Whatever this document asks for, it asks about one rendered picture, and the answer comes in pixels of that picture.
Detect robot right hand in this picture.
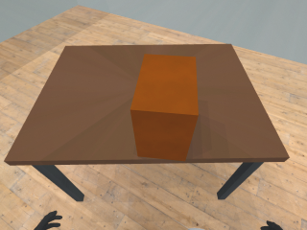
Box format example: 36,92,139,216
260,220,283,230

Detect carton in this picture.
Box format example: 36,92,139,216
130,54,199,161

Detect table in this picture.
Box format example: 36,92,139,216
4,43,290,202

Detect robot left hand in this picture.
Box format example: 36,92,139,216
34,210,62,230

